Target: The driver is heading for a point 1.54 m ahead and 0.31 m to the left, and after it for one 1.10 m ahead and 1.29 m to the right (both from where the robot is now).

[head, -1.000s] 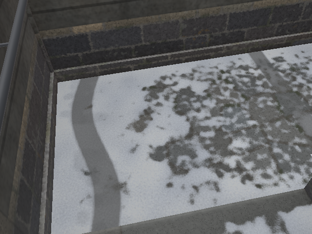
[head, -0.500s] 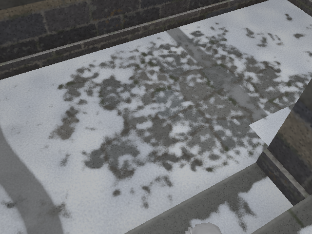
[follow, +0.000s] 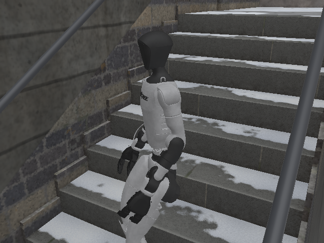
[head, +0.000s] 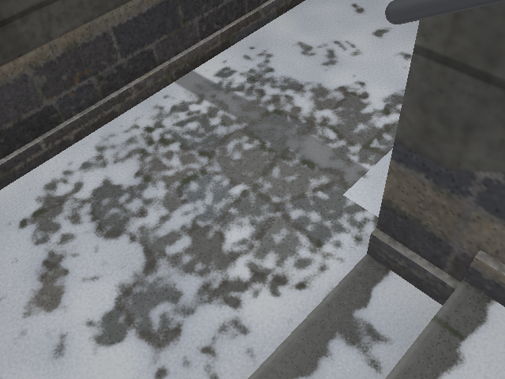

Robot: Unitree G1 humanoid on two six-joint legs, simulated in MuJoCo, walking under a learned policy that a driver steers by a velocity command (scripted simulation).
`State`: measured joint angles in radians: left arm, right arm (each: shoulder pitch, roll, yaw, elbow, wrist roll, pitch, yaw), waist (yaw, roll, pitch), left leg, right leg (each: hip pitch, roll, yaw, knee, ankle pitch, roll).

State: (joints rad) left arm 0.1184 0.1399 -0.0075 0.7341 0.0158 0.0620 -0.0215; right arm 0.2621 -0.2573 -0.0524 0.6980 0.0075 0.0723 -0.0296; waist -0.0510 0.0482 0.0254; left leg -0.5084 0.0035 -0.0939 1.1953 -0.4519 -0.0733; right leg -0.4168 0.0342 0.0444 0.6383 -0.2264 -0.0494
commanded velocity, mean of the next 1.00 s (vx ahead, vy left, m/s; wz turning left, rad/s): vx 0.13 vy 0.00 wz -0.05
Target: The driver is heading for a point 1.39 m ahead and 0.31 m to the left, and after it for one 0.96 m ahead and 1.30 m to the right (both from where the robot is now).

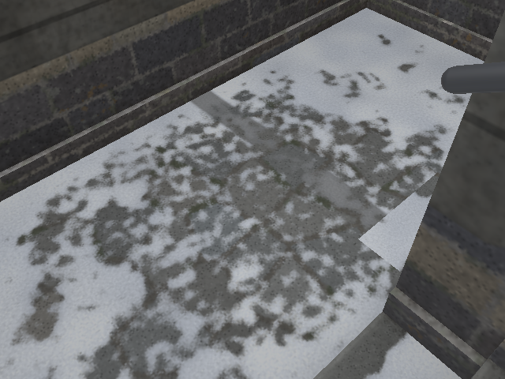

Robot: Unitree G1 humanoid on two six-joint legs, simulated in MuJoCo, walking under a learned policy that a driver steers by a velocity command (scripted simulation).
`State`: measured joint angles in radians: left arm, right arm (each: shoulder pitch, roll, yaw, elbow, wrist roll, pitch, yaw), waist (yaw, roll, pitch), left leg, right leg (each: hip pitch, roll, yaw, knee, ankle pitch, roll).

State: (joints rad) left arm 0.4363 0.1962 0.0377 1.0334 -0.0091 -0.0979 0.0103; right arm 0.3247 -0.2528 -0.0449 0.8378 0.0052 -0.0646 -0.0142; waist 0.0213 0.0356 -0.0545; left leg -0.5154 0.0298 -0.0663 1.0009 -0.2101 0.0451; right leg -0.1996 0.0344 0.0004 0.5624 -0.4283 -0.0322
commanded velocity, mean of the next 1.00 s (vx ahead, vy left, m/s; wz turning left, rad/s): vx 0.30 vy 0.00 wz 0.00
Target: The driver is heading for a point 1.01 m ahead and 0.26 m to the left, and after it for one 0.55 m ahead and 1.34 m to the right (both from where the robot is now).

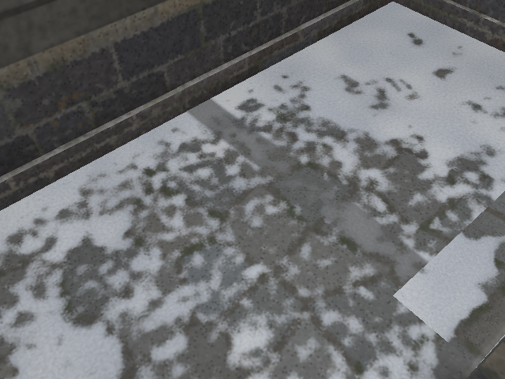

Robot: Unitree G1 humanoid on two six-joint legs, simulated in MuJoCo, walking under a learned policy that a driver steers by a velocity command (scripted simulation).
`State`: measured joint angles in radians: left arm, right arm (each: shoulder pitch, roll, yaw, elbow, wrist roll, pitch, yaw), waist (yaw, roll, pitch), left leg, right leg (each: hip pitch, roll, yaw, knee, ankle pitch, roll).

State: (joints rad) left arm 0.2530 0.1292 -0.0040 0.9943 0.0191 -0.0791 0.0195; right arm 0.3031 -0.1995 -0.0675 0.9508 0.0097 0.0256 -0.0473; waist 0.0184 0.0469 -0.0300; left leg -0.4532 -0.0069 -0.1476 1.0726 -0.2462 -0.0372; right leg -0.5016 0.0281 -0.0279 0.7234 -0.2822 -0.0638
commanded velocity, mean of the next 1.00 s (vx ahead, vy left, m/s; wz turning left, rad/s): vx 0.10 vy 0.00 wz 0.00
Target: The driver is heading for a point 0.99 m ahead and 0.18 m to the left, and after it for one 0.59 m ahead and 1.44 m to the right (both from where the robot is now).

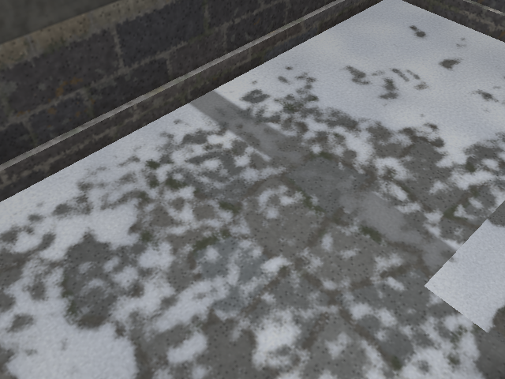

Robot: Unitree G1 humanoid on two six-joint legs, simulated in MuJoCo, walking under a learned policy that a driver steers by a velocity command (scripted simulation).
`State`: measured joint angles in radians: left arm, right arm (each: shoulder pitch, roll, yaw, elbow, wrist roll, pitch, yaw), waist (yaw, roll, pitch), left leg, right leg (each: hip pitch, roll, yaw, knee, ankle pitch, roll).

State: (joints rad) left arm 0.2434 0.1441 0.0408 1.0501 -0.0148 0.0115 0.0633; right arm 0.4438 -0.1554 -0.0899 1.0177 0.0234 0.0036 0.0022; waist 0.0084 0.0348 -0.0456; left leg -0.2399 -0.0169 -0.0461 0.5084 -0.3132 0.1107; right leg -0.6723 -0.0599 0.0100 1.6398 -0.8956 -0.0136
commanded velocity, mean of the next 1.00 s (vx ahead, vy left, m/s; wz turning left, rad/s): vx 0.47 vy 0.00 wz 0.00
